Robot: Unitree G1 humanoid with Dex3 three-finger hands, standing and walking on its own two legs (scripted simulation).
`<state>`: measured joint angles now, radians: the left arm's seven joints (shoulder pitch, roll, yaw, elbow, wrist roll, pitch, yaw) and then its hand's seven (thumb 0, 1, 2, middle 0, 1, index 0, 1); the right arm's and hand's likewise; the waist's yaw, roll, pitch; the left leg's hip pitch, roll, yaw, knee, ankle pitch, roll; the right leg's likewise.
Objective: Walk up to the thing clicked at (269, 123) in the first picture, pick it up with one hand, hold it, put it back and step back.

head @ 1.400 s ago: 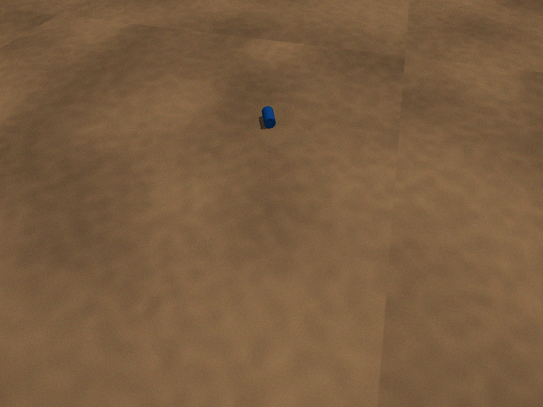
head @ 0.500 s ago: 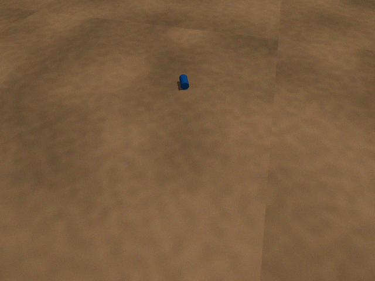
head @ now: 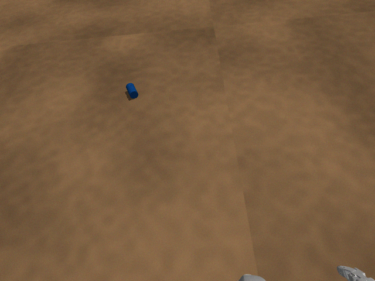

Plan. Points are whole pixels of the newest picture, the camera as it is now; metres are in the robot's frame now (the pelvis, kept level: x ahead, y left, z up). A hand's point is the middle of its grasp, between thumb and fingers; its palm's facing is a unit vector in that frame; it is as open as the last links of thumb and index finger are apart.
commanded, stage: walk up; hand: left
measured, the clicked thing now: (132, 90) +1.64 +0.50 -0.74
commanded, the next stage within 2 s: none
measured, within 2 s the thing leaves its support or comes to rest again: neither
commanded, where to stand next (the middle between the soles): +1.14 +0.65 m, yaw -58 degrees
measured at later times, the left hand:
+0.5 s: hand (68, 204) +0.38 +0.39 -0.17, palm faces -0.29 -0.79 -0.54, open 7.4 cm
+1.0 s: hand (86, 124) +0.68 +0.39 -0.13, palm faces -0.39 -0.72 -0.58, open 7.4 cm
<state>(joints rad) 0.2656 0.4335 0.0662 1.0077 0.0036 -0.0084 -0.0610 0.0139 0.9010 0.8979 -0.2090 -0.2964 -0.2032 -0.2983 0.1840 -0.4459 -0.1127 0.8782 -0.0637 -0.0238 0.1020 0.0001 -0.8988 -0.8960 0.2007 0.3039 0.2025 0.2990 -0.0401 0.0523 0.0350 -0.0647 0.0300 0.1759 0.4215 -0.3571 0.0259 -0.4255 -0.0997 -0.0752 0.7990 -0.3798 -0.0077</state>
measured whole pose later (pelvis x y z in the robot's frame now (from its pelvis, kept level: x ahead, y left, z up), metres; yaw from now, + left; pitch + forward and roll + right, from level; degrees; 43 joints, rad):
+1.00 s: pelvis +0.45 +0.16 -0.03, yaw -28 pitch -2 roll -3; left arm 0.29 0.43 0.05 0.84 0.00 -0.08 0.08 0.01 0.90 0.90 -0.21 -0.30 -0.21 -0.30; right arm 0.28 -0.45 -0.09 0.78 -0.08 0.08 0.10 0.01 -0.90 -0.90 0.20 0.30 0.20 0.30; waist -0.05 0.15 0.06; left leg -0.57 0.07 -0.04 1.19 -0.44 -0.03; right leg -0.38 -0.02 -0.09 0.74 -0.33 -0.02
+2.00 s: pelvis +0.85 +0.44 -0.06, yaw -45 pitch -1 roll -2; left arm 0.29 0.53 0.09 0.92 0.02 -0.04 0.14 0.01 0.90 0.90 -0.21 -0.30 -0.21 -0.30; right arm 0.23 -0.48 -0.12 0.72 -0.07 0.06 0.08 0.00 -0.90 -0.90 0.20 0.30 0.20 0.30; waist -0.02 0.07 0.09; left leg -0.48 0.09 0.02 1.04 -0.53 -0.02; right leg -0.63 -0.06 0.15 1.19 -0.53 -0.05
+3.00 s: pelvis +1.12 +0.71 -0.03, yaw -57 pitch -2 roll -1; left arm 0.24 0.37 0.04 0.92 0.02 -0.06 0.04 0.01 0.90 0.90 -0.21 -0.30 -0.21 -0.30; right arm 0.25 -0.37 -0.02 0.87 -0.01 0.03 0.02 0.00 -0.90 -0.90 0.20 0.30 0.20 0.30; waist 0.00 0.04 0.13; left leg -0.37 0.00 0.13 0.80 -0.42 0.03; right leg -0.35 0.03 -0.04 0.77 -0.39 -0.05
